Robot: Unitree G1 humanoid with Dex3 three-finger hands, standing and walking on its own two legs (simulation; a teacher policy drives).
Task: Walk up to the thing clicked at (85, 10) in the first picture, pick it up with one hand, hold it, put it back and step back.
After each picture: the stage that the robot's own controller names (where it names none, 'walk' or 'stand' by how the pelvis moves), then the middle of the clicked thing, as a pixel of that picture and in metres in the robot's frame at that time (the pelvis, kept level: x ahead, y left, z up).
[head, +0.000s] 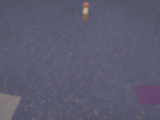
stand; (85, 11) +2.07 -0.06 -0.65
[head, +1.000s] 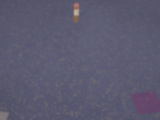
walk; (76, 13) +1.93 +0.02 -0.64
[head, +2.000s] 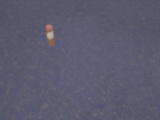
walk; (50, 35) +1.39 +0.22 -0.64
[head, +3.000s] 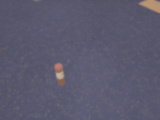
walk; (60, 74) +0.93 +0.23 -0.63
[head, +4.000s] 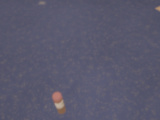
walk; (59, 103) +0.60 +0.25 -0.64
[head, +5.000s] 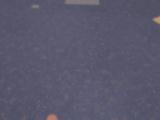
stand; out of the picture +0.43 +0.21 -0.63
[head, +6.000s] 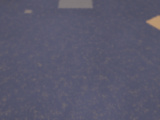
stand; out of the picture +0.36 +0.21 -0.66
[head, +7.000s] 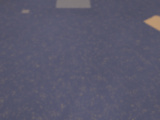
stand; out of the picture +0.35 +0.21 -0.66
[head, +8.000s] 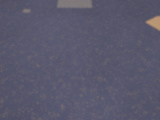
stand; out of the picture +0.34 +0.21 -0.66
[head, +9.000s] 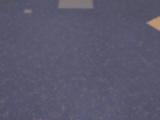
stand; out of the picture +0.34 +0.21 -0.66
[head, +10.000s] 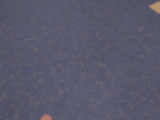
go down; out of the picture +0.36 +0.21 -0.64
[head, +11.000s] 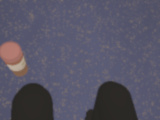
go down; (16, 61) +0.44 +0.24 -0.24
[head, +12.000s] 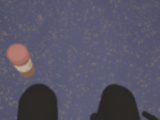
close in; (23, 63) +0.43 +0.24 -0.25
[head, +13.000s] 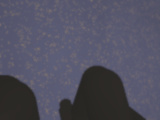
close in; out of the picture +0.42 +0.28 -0.16
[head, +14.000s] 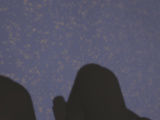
close; out of the picture +0.41 +0.29 -0.16
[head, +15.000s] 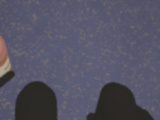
lift; out of the picture +0.35 +0.27 -0.03
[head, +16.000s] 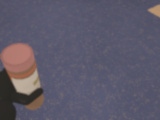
hold; (27, 82) +0.32 +0.17 +0.09
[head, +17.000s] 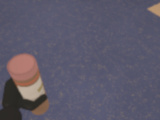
hold; (32, 89) +0.32 +0.17 +0.04
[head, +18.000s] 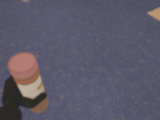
hold; (32, 87) +0.32 +0.17 +0.05
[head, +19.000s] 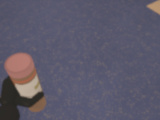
crouch; (29, 86) +0.33 +0.18 +0.03
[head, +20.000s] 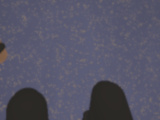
lower; out of the picture +0.47 +0.25 -0.04
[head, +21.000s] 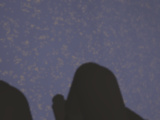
lower; out of the picture +0.43 +0.30 -0.15
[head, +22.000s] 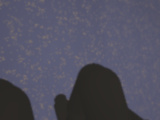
lower; out of the picture +0.42 +0.31 -0.16
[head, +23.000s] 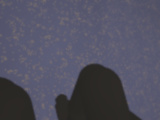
lower; out of the picture +0.42 +0.30 -0.16
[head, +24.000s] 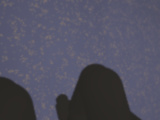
lower; out of the picture +0.41 +0.30 -0.16
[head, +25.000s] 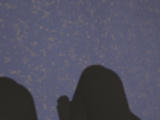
loosen; out of the picture +0.41 +0.30 -0.15
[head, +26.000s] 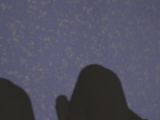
withdraw; out of the picture +0.41 +0.29 -0.16
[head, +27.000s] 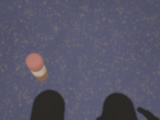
walk; (38, 68) +0.44 +0.22 -0.33
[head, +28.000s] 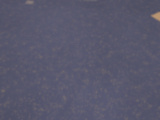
stand; out of the picture +0.37 +0.20 -0.59
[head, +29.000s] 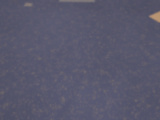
stand; out of the picture +0.38 +0.21 -0.60
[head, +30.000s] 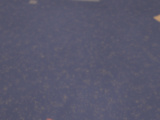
stand; out of the picture +0.38 +0.21 -0.61
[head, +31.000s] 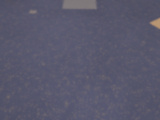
stand; out of the picture +0.38 +0.21 -0.66
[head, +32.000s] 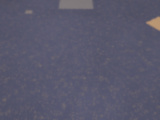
stand; out of the picture +0.36 +0.21 -0.66
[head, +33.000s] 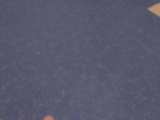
walk; out of the picture +0.38 +0.21 -0.65
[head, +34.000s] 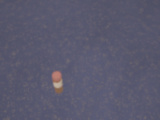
walk; (57, 83) +0.66 +0.18 -0.63
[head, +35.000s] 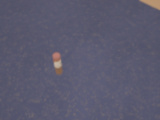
stand; (57, 64) +1.02 +0.29 -0.63
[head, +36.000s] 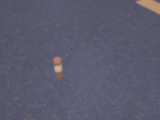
stand; (58, 68) +0.98 +0.22 -0.65
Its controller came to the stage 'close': yes
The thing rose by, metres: 0.69
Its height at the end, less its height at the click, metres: +0.00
